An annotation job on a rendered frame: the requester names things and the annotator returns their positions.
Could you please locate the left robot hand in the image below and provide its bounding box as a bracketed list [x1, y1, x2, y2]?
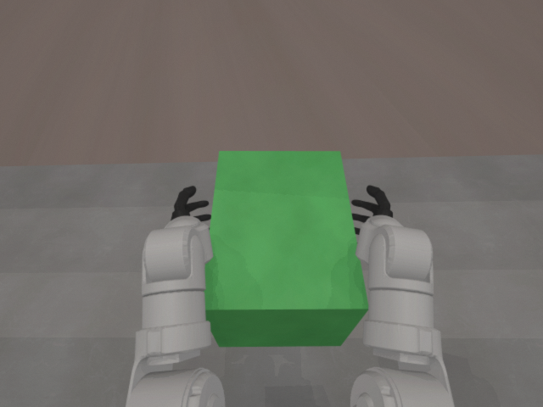
[171, 186, 211, 229]

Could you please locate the robot left forearm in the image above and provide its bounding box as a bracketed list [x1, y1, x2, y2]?
[126, 215, 213, 407]

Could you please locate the robot left upper arm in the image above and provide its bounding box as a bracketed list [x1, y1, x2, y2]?
[127, 368, 225, 407]

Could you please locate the right robot hand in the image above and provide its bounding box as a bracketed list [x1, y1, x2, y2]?
[351, 186, 393, 235]

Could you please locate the carton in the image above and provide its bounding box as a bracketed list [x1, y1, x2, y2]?
[204, 151, 368, 347]

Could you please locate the robot right forearm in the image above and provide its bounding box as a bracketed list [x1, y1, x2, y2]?
[355, 215, 455, 407]

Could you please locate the robot right upper arm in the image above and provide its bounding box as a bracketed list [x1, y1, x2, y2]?
[350, 367, 454, 407]

